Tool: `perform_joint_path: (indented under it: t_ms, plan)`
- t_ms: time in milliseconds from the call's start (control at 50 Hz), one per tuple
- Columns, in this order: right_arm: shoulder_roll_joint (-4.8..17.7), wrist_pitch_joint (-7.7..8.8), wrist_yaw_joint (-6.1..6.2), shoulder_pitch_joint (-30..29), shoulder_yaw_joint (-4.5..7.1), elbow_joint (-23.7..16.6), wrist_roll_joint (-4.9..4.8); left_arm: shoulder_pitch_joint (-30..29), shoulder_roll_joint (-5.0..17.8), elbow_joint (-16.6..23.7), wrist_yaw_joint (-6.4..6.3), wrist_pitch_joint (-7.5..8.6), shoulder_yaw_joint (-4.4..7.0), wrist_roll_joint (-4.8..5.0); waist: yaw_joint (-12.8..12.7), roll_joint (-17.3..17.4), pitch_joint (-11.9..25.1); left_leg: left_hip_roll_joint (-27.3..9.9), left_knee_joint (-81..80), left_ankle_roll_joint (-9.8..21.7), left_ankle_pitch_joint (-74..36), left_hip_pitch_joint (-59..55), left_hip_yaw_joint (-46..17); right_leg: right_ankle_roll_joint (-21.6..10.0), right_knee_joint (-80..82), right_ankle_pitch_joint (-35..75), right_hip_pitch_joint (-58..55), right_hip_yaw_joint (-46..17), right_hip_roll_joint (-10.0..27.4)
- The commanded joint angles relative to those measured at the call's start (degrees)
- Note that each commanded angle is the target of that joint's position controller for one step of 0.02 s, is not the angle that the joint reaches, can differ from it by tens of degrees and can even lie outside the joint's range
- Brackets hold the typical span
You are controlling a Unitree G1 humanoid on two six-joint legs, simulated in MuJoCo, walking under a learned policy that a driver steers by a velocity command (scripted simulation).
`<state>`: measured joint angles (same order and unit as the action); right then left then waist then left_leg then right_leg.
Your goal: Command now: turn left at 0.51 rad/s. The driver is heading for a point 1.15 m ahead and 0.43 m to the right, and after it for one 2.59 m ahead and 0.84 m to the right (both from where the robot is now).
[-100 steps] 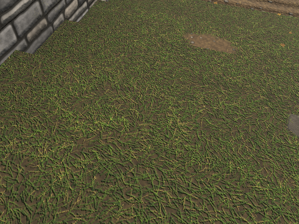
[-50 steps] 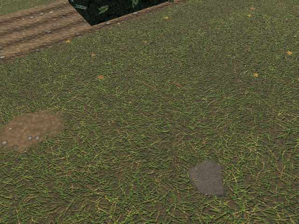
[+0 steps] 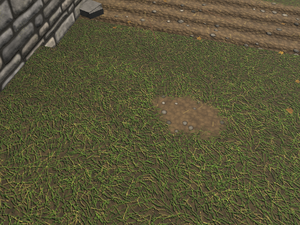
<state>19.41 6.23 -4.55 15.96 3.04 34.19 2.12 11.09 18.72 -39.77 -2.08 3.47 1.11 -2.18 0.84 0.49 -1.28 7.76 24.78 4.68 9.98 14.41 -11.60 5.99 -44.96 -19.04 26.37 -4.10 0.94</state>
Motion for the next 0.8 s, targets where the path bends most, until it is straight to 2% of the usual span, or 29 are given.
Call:
perform_joint_path:
  t_ms: [20, 60, 100, 120, 140, 160, 180, 200, 220, 240, 280, 340, 380, 400, 420, 440, 460, 480, 520, 540, 580, 620, 680, 700, 720, 740, 760, 780, 800]
  plan:
    - [8.72, 0.6, -0.06, 0.85, 2.77, -4.78, -0.98, -1.23, 5.13, 2.24, 0.98, -0.01, 0.74, 0.13, 2.95, 4.84, 3.77, -18.55, -3.56, 10.55, -5.73, -5.58, -17.31, 0.36, 1.91, 0.77, 3.6, 0.45, 2.22]
    - [4.95, 0.22, -0.16, -1.32, 0.84, -4.56, -2.38, -1.08, 3.22, 0.85, 2.28, 0.06, -0.14, -0.05, 2.63, 3.04, 4.03, -17.86, -0.67, 7.75, -5.14, -3.65, -15.84, 0.66, 5.8, 2.79, 1.28, 0.61, 4.57]
    - [0.74, -1.2, -2.28, -7.13, -1.91, -4.01, -3.49, 1.01, 0.48, -1.59, 5.15, 0.35, -1.28, 1.06, -1.62, -0.63, 3.59, -12.8, 1.83, 2.24, -2.21, 6.34, -11.16, 0.04, 15.1, 16.83, -11.84, 2.02, 4.97]
    - [-0.47, -2.34, -3.37, -5.79, -2.82, -2.83, -3.63, 1.59, 0.02, -1.54, 6.71, 0.62, -1.31, 1.41, -2.1, -0.61, 3.93, -9.81, 1.61, -0.5, 0.05, 8.08, -9.88, -1.23, 15.61, 21.14, -15.47, 1.99, 4.01]
    - [-0.19, -2.99, -3.66, -2.3, -2.72, -2.26, -4.55, 1.23, 1.78, 0.09, 7.33, 1.18, -1.06, 1.69, -0.67, -1.19, 6.0, -6.25, 2.07, -3.93, 6.9, 5.69, -6.57, -3.99, 15.49, 27.48, -15.87, 0.16, 5.49]
    - [2.86, -3.35, -2.91, 3.87, -1.53, -1.67, -4.18, -4.22, 6.36, 1.82, 7.45, 1.79, -0.29, 1.21, 4.88, -2.89, 6.27, -4.46, 1.36, -5.28, 10.38, -0.77, -1.56, -8.54, 17.54, 21.49, -9.14, -3.05, 5.8]
    - [7.97, -3.6, -0.88, 2.13, 0.2, -2.63, -2.76, -6.87, 9.91, 3.0, 6.47, 1.61, 1.7, -0.45, 5.15, -1.61, 5.03, -4.49, 2.97, -3.77, 8.29, -6.01, 1.1, -10.62, 18.31, 14.36, -1.66, -3.81, 3.75]
    - [11.1, -3.43, 1.03, -0.56, 1.63, -3.74, -1.45, -7.0, 11.57, 3.82, 5.51, 2.22, 2.8, -0.52, 4.6, -0.05, 4.93, -5.82, 4.53, -0.98, 5.84, -7.38, 0.75, -11.81, 18.09, 16.04, 0.62, -4.55, 3.14]
    - [12.26, -3.08, 2.71, -0.93, 2.27, -4.24, -0.63, -6.92, 11.15, 4.46, 4.88, 3.03, 2.97, -0.14, 4.38, -0.19, 5.39, -7.54, 4.83, 1.98, 1.8, -8.25, -0.64, -13.03, 16.42, 19.42, 0.59, -5.27, 2.72]
    - [11.5, -2.75, 3.99, -0.72, 2.28, -4.34, -0.86, -5.43, 9.72, 4.38, 4.61, 3.49, 2.78, -0.13, 3.63, 0.26, 5.9, -9.28, 4.22, 4.29, -1.29, -8.35, -2.1, -13.92, 14.63, 21.39, -0.41, -5.74, 2.56]
    - [8.04, -2.51, 5.54, -0.94, 1.49, -5.54, -1.79, -0.22, 6.61, 3.3, 4.24, 4.11, 2.0, -0.08, 1.51, 0.99, 6.48, -13.66, 3.38, 8.77, -8.55, -7.8, -5.39, -14.96, 11.82, 20.88, -1.99, -6.76, 2.59]
    - [7.0, -2.32, 6.52, -2.26, 1.56, -7.06, -1.9, 3.35, 5.91, 2.48, 4.6, 4.1, 1.95, -0.22, 0.64, 0.9, 6.62, -16.54, 3.81, 10.2, -11.85, -8.52, -5.7, -15.33, 11.07, 22.1, -2.57, -7.55, 1.87]
    - [7.37, -2.33, 6.75, -4.01, 1.66, -8.01, -1.44, 4.74, 6.64, 2.52, 4.98, 4.24, 2.4, -0.22, -0.2, -0.2, 7.21, -15.2, 6.08, 7.77, -9.98, -7.26, -2.63, -16.52, 12.91, 24.91, -5.08, -9.34, 1.84]
    - [7.19, -2.42, 6.72, -5.33, 1.54, -8.59, -1.05, 5.38, 7.57, 2.7, 5.05, 4.43, 2.78, -0.1, -0.94, -1.86, 7.52, -12.74, 9.29, 4.92, -6.03, -4.93, -0.18, -18.47, 15.12, 27.36, -7.7, -12.94, 3.0]
    - [6.72, -2.65, 6.56, -7.29, 1.3, -9.34, -0.37, 6.2, 9.36, 3.05, 4.98, 4.51, 3.54, 0.21, -2.22, -5.89, 7.78, -7.96, 15.58, 0.0, 3.38, -0.43, 3.96, -22.34, 19.84, 30.01, -11.82, -20.01, 5.82]
    - [5.83, -3.03, 6.4, -9.29, 0.92, -10.06, 1.06, 7.84, 10.71, 3.24, 4.82, 4.55, 4.29, 0.25, -3.68, -11.32, 8.16, -3.17, 25.9, -5.49, 24.81, 7.61, 6.95, -27.06, 25.39, 31.41, -17.92, -29.17, 9.72]
    - [4.52, -3.25, 6.43, -7.22, 0.31, -8.77, 1.23, 9.35, 10.08, 3.48, 4.49, 4.97, 4.57, 0.25, -4.23, -9.76, 9.0, -3.96, 35.15, -7.73, 31.48, 14.18, 3.9, -27.05, 27.24, 28.97, -23.24, -32.82, 11.63]
    - [4.47, -3.27, 6.85, -5.25, -0.03, -6.81, 1.14, 8.28, 9.2, 3.83, 4.57, 5.18, 4.57, 0.13, -3.75, -5.86, 7.38, -5.63, 40.4, -8.67, 29.87, 17.23, 2.09, -24.97, 26.55, 27.95, -23.93, -32.28, 11.27]
    - [4.33, -3.22, 7.19, -5.79, -0.41, -5.64, 2.39, 6.87, 6.64, 4.58, 4.52, 4.86, 3.71, 0.48, -2.98, -3.43, 6.58, -7.13, 43.51, -9.94, 26.36, 19.93, 2.82, -23.04, 25.32, 30.1, -23.72, -30.3, 9.09]
    - [3.93, -3.29, 7.24, -5.58, -0.78, -5.22, 2.98, 5.64, 6.39, 5.29, 4.45, 4.57, 3.51, 0.63, -2.05, -2.98, 6.74, -8.11, 41.19, -10.35, 25.07, 17.98, 3.46, -22.28, 25.74, 30.92, -21.33, -29.21, 7.66]
    - [4.17, -3.72, 6.64, -4.57, -1.04, -3.65, 2.65, 2.48, 7.39, 6.89, 4.35, 4.29, 3.66, 0.68, -0.74, -3.19, 5.42, -8.61, 28.79, -11.21, 22.19, 12.25, 5.79, -20.17, 27.75, 25.31, -16.65, -26.76, 3.52]
    - [3.48, -3.96, 5.47, -3.92, -1.48, -2.07, 1.54, 1.19, 8.57, 8.32, 4.43, 4.07, 4.02, 0.57, -0.84, -6.05, 5.25, -6.37, 20.11, -11.2, 20.24, 5.6, 8.12, -19.51, 28.64, 17.56, -12.46, -27.86, 0.96]
    - [3.87, -3.77, 4.15, -0.01, -1.62, 0.85, -0.58, -0.65, 10.01, 9.94, 4.92, 2.4, 4.96, 0.05, -0.02, -6.19, 5.16, -2.88, 5.18, -8.99, 9.34, -2.79, 9.86, -19.88, 27.95, 7.92, -8.37, -32.25, 0.74]
    - [4.44, -3.53, 3.98, 0.52, -1.38, 1.23, -1.21, -0.94, 9.9, 9.85, 5.21, 1.64, 4.87, 0.3, 0.5, -5.9, 5.3, -2.52, -0.52, -7.65, 3.88, -6.64, 10.22, -19.49, 26.88, 6.76, -6.67, -33.35, 0.44]
    - [5.21, -3.05, 4.01, 0.5, -1.06, 1.16, -1.53, 0.86, 8.35, 8.89, 5.41, 1.27, 4.18, 0.16, 0.36, -5.8, 6.0, -4.84, -2.93, -4.81, -1.33, -12.07, 9.07, -17.56, 25.52, 4.65, -3.13, -33.8, -0.29]
    - [6.84, -2.02, 4.39, 3.46, -0.29, 1.36, -1.63, 3.07, 5.91, 7.86, 5.42, 1.25, 3.11, -0.07, 1.25, -3.79, 7.1, -11.02, -3.72, 1.74, -9.03, -20.31, 4.95, -14.21, 22.19, -0.23, 3.56, -32.77, -1.92]
    - [13.24, -0.75, 5.4, 5.55, 1.58, 0.8, -1.61, 5.79, 0.07, 10.3, 5.42, 1.51, 1.49, -0.68, -0.28, 9.51, 11.96, -29.24, -7.42, 20.06, -24.66, -29.44, -14.43, -6.52, 9.46, -11.54, 14.29, -20.2, -10.46]
    - [14.14, -0.32, 5.8, 0.64, 1.91, -0.05, 0.7, 5.3, 3.32, 9.7, 5.38, 1.89, 2.54, -2.51, -0.58, 6.2, 5.34, -37.54, -12.78, 24.2, -24.79, -22.08, -19.28, -1.61, -3.06, -13.22, 17.6, -11.64, -8.31]
    - [9.94, 0.02, 6.09, -4.27, 1.05, -1.95, -0.06, 5.25, 6.91, 6.8, 4.51, 1.63, 3.89, -2.07, -1.16, 1.79, 3.77, -33.02, -14.48, 18.73, -17.12, -14.93, -11.76, -0.87, -11.64, -9.56, 12.03, -9.23, -4.77]
